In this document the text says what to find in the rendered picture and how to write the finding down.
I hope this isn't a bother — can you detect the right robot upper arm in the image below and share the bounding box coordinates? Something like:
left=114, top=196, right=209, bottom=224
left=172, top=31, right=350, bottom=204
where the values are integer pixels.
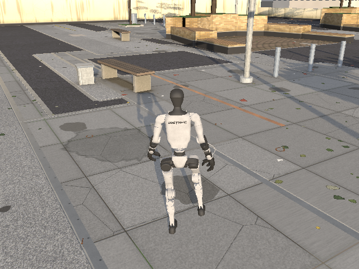
left=189, top=113, right=205, bottom=144

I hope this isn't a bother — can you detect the left robot forearm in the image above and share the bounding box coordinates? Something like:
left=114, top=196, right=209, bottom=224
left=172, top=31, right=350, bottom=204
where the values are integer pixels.
left=148, top=135, right=158, bottom=154

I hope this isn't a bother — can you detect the left robot upper arm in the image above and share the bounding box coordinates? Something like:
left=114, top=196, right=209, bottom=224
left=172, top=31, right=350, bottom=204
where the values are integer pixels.
left=152, top=113, right=166, bottom=143

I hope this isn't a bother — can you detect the humanoid robot head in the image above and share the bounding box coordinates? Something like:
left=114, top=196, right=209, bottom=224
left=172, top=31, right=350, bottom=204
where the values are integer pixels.
left=168, top=89, right=187, bottom=115

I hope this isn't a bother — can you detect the right robot forearm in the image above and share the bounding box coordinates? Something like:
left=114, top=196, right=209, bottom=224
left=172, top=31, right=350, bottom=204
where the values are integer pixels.
left=200, top=135, right=213, bottom=160

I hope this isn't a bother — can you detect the robot left hand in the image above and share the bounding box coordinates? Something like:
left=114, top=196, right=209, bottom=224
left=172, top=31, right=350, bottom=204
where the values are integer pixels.
left=148, top=151, right=160, bottom=161

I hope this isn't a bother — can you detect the robot right foot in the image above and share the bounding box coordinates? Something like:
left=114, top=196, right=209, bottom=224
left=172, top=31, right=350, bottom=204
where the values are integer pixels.
left=197, top=205, right=205, bottom=216

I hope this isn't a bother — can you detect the robot right hand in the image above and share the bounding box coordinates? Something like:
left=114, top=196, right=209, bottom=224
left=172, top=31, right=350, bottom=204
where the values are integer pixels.
left=202, top=158, right=215, bottom=171

